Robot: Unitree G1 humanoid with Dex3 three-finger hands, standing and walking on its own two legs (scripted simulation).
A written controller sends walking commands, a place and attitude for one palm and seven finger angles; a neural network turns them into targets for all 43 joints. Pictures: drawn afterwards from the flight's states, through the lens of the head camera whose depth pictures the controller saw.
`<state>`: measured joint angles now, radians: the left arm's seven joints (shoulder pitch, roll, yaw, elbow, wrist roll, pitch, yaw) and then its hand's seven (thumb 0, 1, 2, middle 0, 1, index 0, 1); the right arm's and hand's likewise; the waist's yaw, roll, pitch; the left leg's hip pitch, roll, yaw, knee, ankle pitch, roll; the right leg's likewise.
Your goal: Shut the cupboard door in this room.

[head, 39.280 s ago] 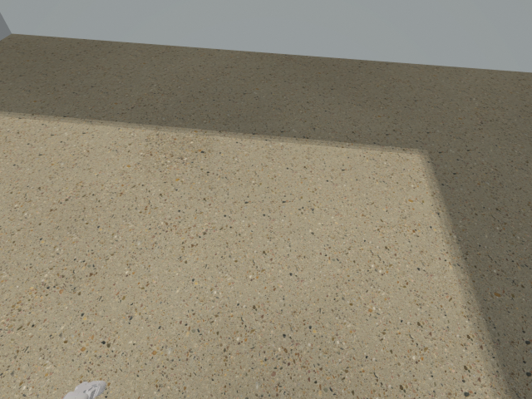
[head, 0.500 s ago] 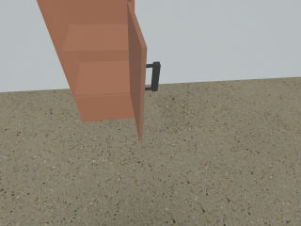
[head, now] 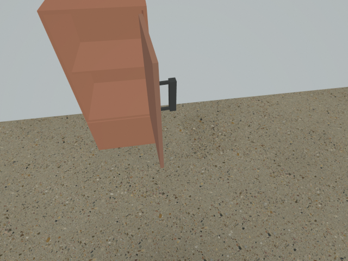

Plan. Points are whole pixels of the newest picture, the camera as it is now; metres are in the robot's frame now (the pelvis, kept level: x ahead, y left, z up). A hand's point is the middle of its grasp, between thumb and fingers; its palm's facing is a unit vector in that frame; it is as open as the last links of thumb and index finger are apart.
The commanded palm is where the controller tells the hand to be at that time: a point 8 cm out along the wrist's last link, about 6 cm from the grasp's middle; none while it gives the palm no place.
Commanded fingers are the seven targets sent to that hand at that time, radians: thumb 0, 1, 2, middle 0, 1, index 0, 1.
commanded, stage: stand and wait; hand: left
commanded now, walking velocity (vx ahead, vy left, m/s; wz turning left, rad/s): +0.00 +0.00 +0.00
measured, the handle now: (166, 96) +0.67 +0.06 -0.03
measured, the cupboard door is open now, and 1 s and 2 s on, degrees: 94 94 94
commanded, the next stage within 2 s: turn or walk to find it in 0.04 s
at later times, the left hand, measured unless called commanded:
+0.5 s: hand out of the picture +0.01 +0.20 -0.19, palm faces +0.16 -0.96 -0.22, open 7.4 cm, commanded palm none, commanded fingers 0.00 0.90 0.90 -0.20 -0.30 -0.20 -0.30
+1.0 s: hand out of the picture -0.08 +0.14 -0.18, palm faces +0.30 -0.93 -0.20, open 7.4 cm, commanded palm none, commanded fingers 0.00 0.90 0.90 -0.20 -0.30 -0.20 -0.30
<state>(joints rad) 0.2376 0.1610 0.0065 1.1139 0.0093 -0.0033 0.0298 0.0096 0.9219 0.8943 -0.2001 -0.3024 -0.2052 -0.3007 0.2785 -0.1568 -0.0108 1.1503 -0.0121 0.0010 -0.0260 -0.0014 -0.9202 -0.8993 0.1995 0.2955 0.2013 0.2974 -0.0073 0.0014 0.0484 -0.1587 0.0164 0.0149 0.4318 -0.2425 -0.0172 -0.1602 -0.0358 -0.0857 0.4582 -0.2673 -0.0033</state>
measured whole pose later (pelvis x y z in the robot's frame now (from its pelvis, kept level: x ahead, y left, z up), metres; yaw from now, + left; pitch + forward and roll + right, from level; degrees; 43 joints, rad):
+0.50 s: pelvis -0.01 +0.00 -0.01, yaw +7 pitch +0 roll +0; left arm 0.20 0.19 0.06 1.04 0.02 0.03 0.03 0.01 0.90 0.89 -0.20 -0.30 -0.20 -0.30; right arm 0.24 -0.15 -0.04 1.04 -0.02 0.02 -0.02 0.01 -0.92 -0.90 0.20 0.30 0.20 0.30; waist -0.01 -0.02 0.06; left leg -0.31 -0.04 -0.09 0.58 -0.28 0.00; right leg -0.29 -0.06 -0.10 0.72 -0.45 0.03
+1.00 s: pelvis -0.02 -0.02 -0.01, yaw +15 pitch -1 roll +0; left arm 0.30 0.15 0.01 1.10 0.02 -0.01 0.02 0.00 0.90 0.89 -0.20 -0.30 -0.21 -0.30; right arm 0.13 -0.20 -0.03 1.07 -0.01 0.01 -0.02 0.00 -0.91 -0.90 0.20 0.30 0.20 0.30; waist 0.03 0.01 0.07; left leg -0.18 0.03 0.00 0.48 -0.28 -0.03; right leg -0.18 -0.02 -0.11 0.53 -0.33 -0.02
